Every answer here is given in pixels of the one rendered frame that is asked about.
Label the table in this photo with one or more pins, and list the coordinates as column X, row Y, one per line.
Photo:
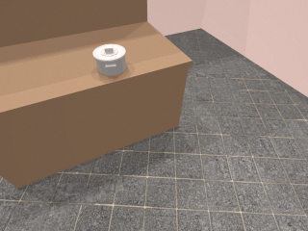
column 57, row 110

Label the knob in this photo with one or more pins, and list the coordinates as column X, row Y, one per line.
column 108, row 48

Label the pot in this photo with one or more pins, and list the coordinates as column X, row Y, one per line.
column 111, row 68

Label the lid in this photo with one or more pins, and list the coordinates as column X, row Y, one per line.
column 100, row 55

